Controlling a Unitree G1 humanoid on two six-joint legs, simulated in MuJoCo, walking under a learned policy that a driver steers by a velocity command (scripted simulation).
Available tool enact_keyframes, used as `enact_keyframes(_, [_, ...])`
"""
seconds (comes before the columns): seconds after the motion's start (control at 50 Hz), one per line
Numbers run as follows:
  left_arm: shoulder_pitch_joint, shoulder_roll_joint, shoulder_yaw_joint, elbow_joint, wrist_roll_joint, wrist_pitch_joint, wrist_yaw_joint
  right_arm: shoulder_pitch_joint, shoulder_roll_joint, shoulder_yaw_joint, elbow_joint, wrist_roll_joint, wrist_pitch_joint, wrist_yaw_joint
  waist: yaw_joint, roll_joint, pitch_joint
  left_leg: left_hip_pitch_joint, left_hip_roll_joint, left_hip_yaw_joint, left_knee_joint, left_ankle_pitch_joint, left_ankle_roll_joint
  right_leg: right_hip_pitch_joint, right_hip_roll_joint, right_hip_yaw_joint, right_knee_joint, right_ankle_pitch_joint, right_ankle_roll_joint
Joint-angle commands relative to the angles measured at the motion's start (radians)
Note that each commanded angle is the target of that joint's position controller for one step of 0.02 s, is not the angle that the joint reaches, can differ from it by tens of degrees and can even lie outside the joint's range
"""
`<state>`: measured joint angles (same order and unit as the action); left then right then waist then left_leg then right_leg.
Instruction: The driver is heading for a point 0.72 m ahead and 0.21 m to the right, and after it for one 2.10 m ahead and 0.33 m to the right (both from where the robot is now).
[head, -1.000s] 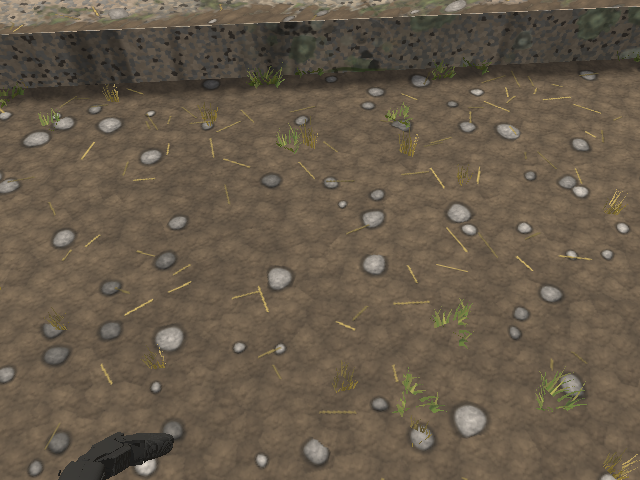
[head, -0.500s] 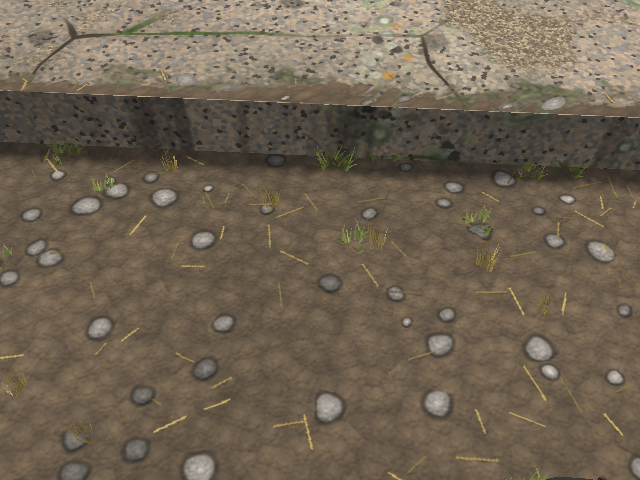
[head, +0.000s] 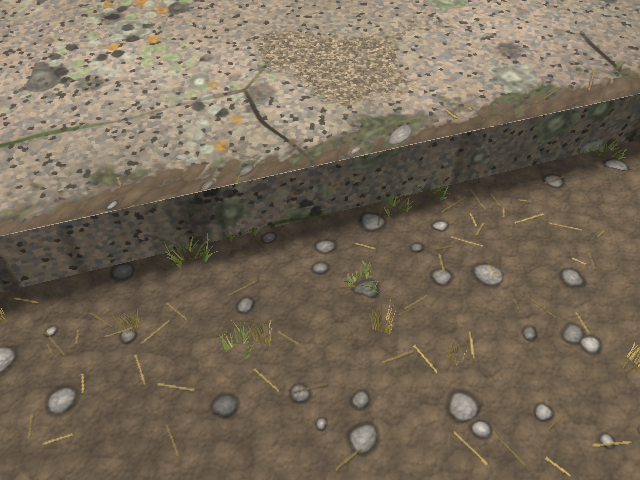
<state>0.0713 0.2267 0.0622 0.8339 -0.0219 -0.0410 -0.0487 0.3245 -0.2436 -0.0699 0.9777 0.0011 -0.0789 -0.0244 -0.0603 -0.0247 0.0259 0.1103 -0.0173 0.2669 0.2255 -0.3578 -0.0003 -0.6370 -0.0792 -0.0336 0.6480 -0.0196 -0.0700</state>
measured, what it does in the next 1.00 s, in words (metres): walks ahead, turning right: right foot, then left foot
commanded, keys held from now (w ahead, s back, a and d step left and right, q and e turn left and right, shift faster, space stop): w+e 0.76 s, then e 0.18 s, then q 0.06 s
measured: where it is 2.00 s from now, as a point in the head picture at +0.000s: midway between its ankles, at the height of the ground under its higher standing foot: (401, 397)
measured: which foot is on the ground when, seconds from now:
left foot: down 0.00-0.06, up 0.08-0.54, down 0.56-1.00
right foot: up 0.00-0.06, down 0.08-0.56, up 0.58-1.00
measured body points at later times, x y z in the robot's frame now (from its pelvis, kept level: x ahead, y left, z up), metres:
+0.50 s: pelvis +0.30 -0.03 +0.01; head +0.33 -0.06 +0.45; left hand +0.41 +0.24 -0.10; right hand +0.46 -0.32 -0.08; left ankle +0.50 +0.06 -0.71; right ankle +0.18 -0.10 -0.73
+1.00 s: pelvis +0.53 -0.11 +0.00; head +0.57 -0.15 +0.45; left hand +0.86 -0.04 -0.07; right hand +0.40 -0.38 -0.12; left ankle +0.50 +0.05 -0.73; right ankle +0.59 -0.29 -0.71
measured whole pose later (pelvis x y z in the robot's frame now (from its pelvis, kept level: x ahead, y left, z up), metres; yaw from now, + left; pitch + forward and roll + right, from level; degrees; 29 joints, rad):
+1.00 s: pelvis +0.53 -0.11 +0.00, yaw -35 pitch +2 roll +2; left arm 0.07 0.28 0.07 0.61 -0.01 -0.02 -0.05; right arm 0.28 -0.30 -0.08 0.85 0.03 -0.06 -0.02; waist -0.08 -0.03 0.06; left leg -0.02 0.04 0.21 0.36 -0.36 -0.03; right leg -0.57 -0.04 -0.01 0.59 -0.05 -0.04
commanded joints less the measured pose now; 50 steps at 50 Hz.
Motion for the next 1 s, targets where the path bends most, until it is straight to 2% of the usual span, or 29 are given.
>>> enact_keyframes(0.02, [-0.058, 0.09, 0.025, -0.107, -0.004, -0.011, -0.018, -0.005, -0.202, -0.045, -0.05, 0.011, 0.016, -0.013, 0.052, 0.113, 0.014, 0.031, 0.315, -0.041, 0.133, 1.027, 0.114, 0.043, 0.07, -0.085, -0.006, -0.133, -0.049])
enact_keyframes(0.04, [0.03, 0.124, 0.043, -0.094, -0.008, -0.009, -0.019, -0.021, -0.215, -0.049, -0.059, 0.011, 0.024, -0.017, 0.106, 0.131, -0.04, 0.016, 0.307, -0.032, 0.267, 1.15, 0.102, 0.164, 0.11, -0.105, -0.004, -0.174, -0.073])
enact_keyframes(0.06, [0.181, 0.177, 0.073, -0.06, -0.01, -0.009, -0.011, -0.047, -0.22, -0.047, -0.07, 0.016, 0.029, -0.018, 0.192, 0.118, -0.119, -0.06, 0.275, -0.016, 0.467, 1.123, 0.073, 0.384, 0.148, -0.1, -0.075, -0.118, -0.11])
enact_keyframes(0.08, [0.335, 0.266, 0.109, -0.026, -0.005, 0.001, 0.012, -0.045, -0.204, -0.039, -0.091, 0.004, 0.02, -0.019, 0.251, 0.016, -0.211, -0.302, 0.227, -0.014, 0.774, 0.81, 0.026, 0.687, 0.043, 0.103, -0.121, -0.126, -0.168])
enact_keyframes(0.1, [0.313, 0.35, 0.116, -0.03, -0.009, -0.004, 0.019, 0.044, -0.038, 0.008, -0.139, -0.023, -0.011, 0.002, 0.119, -0.217, -0.283, -0.746, 0.003, -0.126, 1.113, -0.184, -0.033, 0.992, -0.204, 0.67, -0.209, -0.233, -0.35])
enact_keyframes(0.12, [0.36, 0.286, 0.094, -0.047, 0.007, -0.014, 0.018, -0.055, -0.107, 0.001, -0.166, 0.022, -0.061, 0.02, 0.181, -0.125, -0.381, -0.873, -0.017, -0.35, 1.22, -0.242, -0.011, 1.061, -0.257, 0.868, -0.343, -0.292, -0.379])
enact_keyframes(0.14, [0.322, 0.228, 0.079, -0.043, 0.012, -0.026, 0.02, -0.144, -0.141, -0.008, -0.194, 0.054, -0.084, 0.028, 0.188, -0.087, -0.248, -0.959, 0.039, -0.363, 1.191, -0.147, 0.017, 0.984, -0.227, 0.712, -0.356, -0.216, -0.323])
enact_keyframes(0.16, [0.248, 0.187, 0.068, -0.057, 0.003, -0.034, 0.02, -0.154, -0.141, -0.007, -0.19, 0.042, -0.093, 0.024, 0.141, -0.003, -0.163, -0.921, 0.088, -0.359, 1.095, -0.056, 0.03, 0.83, -0.178, 0.574, -0.354, -0.122, -0.281])
enact_keyframes(0.18, [0.172, 0.156, 0.058, -0.077, 0.004, -0.036, 0.019, -0.153, -0.149, -0.017, -0.178, 0.014, -0.09, 0.016, 0.097, 0.034, -0.111, -0.844, 0.117, -0.352, 1.007, -0.011, 0.022, 0.68, -0.139, 0.48, -0.365, -0.023, -0.253])
enact_keyframes(0.2, [0.135, 0.133, 0.048, -0.095, 0.012, -0.038, 0.023, -0.133, -0.159, -0.026, -0.176, 0.004, -0.075, 0.015, 0.063, 0.031, -0.096, -0.769, 0.137, -0.358, 0.96, 0.016, 0.012, 0.586, -0.113, 0.427, -0.388, 0.048, -0.244])
enact_keyframes(0.26, [0.148, 0.17, 0.054, -0.1, 0.008, -0.041, 0.039, -0.141, -0.125, -0.024, -0.2, -0.012, -0.04, 0.011, 0.036, 0.018, -0.063, -0.714, 0.138, -0.33, 0.815, 0.069, -0.036, 0.45, -0.085, 0.354, -0.428, 0.152, -0.246])
enact_keyframes(0.32, [0.193, 0.203, 0.063, -0.095, 0.002, -0.035, 0.059, -0.263, -0.097, -0.012, -0.245, -0.018, -0.033, 0.01, 0.072, -0.01, -0.027, -0.704, 0.1, -0.307, 0.58, 0.269, -0.063, 0.387, -0.025, 0.28, -0.43, 0.134, -0.203])
enact_keyframes(0.38, [0.241, 0.202, 0.063, -0.088, -0.001, -0.025, 0.063, -0.363, -0.08, -0.001, -0.278, -0.005, -0.039, 0.022, 0.12, -0.049, -0.019, -0.625, 0.044, -0.293, 0.37, 0.443, -0.059, 0.36, 0.009, 0.268, -0.411, 0.031, -0.155])
enact_keyframes(0.48, [0.287, 0.191, 0.061, -0.076, -0.005, -0.011, 0.07, -0.405, -0.139, -0.015, -0.315, 0.01, -0.059, 0.041, 0.124, -0.08, -0.027, -0.597, 0.024, -0.34, 0.249, 0.369, -0.026, 0.501, -0.053, 0.409, -0.294, -0.052, -0.131])
enact_keyframes(0.52, [0.265, 0.19, 0.061, -0.089, 0.0, -0.006, 0.073, -0.32, -0.163, -0.026, -0.299, 0.008, -0.071, 0.042, 0.071, -0.11, -0.05, -0.49, 0.016, -0.324, 0.212, 0.309, 0.008, 0.52, -0.049, 0.442, -0.213, 0.007, -0.109])
enact_keyframes(0.54, [0.25, 0.163, 0.051, -0.101, 0.004, -0.007, 0.072, -0.217, -0.19, -0.04, -0.277, -0.003, -0.076, 0.038, 0.019, -0.1, -0.115, -0.326, 0.037, -0.329, 0.2, 0.314, 0.041, 0.486, 0.0, 0.415, -0.102, 0.065, -0.08])
enact_keyframes(0.56, [0.242, 0.111, 0.03, -0.125, 0.018, -0.011, 0.067, -0.059, -0.244, -0.055, -0.263, -0.021, -0.077, 0.03, -0.049, -0.011, -0.253, -0.064, 0.196, -0.474, 0.229, 0.272, 0.106, 0.36, 0.062, 0.335, 0.167, -0.042, -0.042])
enact_keyframes(0.58, [0.396, 0.047, 0.01, -0.151, -0.011, -0.022, 0.064, 0.037, -0.319, -0.074, -0.226, -0.031, -0.062, 0.032, 0.016, 0.344, -0.386, 0.27, 0.431, -0.945, 0.141, 0.078, 0.275, 0.0, 0.199, 0.21, 0.496, -0.535, 0.027])
enact_keyframes(0.6, [0.399, 0.153, 0.024, -0.126, -0.024, -0.022, 0.067, 0.02, -0.225, -0.053, -0.24, -0.006, -0.055, 0.037, 0.001, 0.282, -0.34, 0.253, 0.452, -1.056, 0.088, -0.145, 0.267, -0.133, 0.114, 0.233, 0.638, -0.567, 0.038])
enact_keyframes(0.62, [0.29, 0.216, 0.04, -0.137, -0.018, -0.016, 0.066, -0.027, -0.158, -0.035, -0.257, -0.001, -0.047, 0.032, -0.029, 0.172, -0.203, 0.13, 0.405, -0.89, 0.072, -0.143, 0.217, -0.17, 0.077, 0.215, 0.673, -0.473, 0.044])
enact_keyframes(0.64, [0.232, 0.209, 0.041, -0.15, -0.006, -0.01, 0.068, -0.076, -0.142, -0.026, -0.262, -0.01, -0.038, 0.031, -0.013, 0.095, -0.125, -0.001, 0.363, -0.754, 0.059, -0.02, 0.187, -0.139, 0.04, 0.179, 0.657, -0.4, 0.05])
enact_keyframes(0.66, [0.194, 0.194, 0.042, -0.166, 0.005, -0.01, 0.065, -0.106, -0.126, -0.021, -0.254, -0.013, -0.034, 0.03, 0.004, 0.086, -0.063, -0.105, 0.325, -0.661, 0.034, 0.091, 0.179, -0.116, 0.012, 0.175, 0.607, -0.352, 0.051])
enact_keyframes(0.68, [0.196, 0.176, 0.043, -0.172, 0.001, -0.006, 0.058, -0.118, -0.115, -0.015, -0.249, -0.02, -0.035, 0.028, 0.028, 0.109, -0.044, -0.171, 0.294, -0.582, 0.008, 0.154, 0.166, -0.071, -0.015, 0.171, 0.574, -0.324, 0.048])
enact_keyframes(0.72, [0.203, 0.132, 0.036, -0.183, -0.011, 0.005, 0.052, -0.118, -0.117, -0.018, -0.235, -0.011, -0.041, 0.03, 0.041, 0.135, -0.03, -0.218, 0.276, -0.487, -0.038, 0.215, 0.175, -0.05, -0.035, 0.146, 0.523, -0.304, 0.05])
enact_keyframes(0.76, [0.171, 0.115, 0.03, -0.208, -0.006, 0.013, 0.05, -0.109, -0.145, -0.028, -0.221, -0.005, -0.047, 0.03, 0.044, 0.114, -0.018, -0.222, 0.29, -0.424, -0.069, 0.289, 0.194, -0.083, -0.047, 0.14, 0.461, -0.26, 0.06])
enact_keyframes(0.8, [0.138, 0.112, 0.028, -0.231, 0.003, 0.015, 0.048, -0.125, -0.171, -0.035, -0.216, -0.011, -0.042, 0.025, 0.051, 0.101, -0.005, -0.225, 0.288, -0.328, -0.056, 0.531, 0.197, -0.085, -0.041, 0.122, 0.36, -0.186, 0.078])
enact_keyframes(0.88, [0.053, 0.091, 0.019, -0.254, 0.01, 0.007, 0.022, -0.13, -0.198, -0.04, -0.207, -0.002, -0.012, 0.005, 0.025, 0.112, -0.023, -0.236, 0.233, -0.144, -0.002, 0.704, 0.146, 0.055, 0.006, 0.027, 0.099, 0.037, 0.076])
enact_keyframes(0.96, [0.007, 0.121, 0.032, -0.295, 0.014, 0.012, -0.006, -0.096, -0.232, -0.048, -0.191, 0.028, 0.01, -0.001, 0.025, 0.129, -0.046, -0.151, 0.275, -0.138, 0.103, 0.758, 0.12, 0.131, 0.044, 0.008, -0.03, -0.037, 0.029])
enact_keyframes(1.0, [0.116, 0.155, 0.053, -0.272, 0.024, 0.005, -0.004, -0.102, -0.239, -0.047, -0.184, 0.042, 0.018, -0.001, 0.1, 0.108, -0.101, -0.147, 0.26, -0.138, 0.266, 0.852, 0.098, 0.3, 0.099, -0.005, -0.147, -0.025, -0.019])
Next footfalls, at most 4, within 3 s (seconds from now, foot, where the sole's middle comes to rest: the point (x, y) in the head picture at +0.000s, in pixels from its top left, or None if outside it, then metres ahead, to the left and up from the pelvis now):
0.08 right None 0.21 -0.11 -0.77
0.56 left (307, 448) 0.54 0.03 -0.77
1.02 right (462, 400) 0.62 -0.31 -0.77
1.48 left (349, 380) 0.68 -0.07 -0.77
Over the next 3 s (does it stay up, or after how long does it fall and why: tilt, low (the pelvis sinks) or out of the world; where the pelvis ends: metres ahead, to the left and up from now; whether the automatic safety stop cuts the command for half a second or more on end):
stays up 0.65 -0.15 0.01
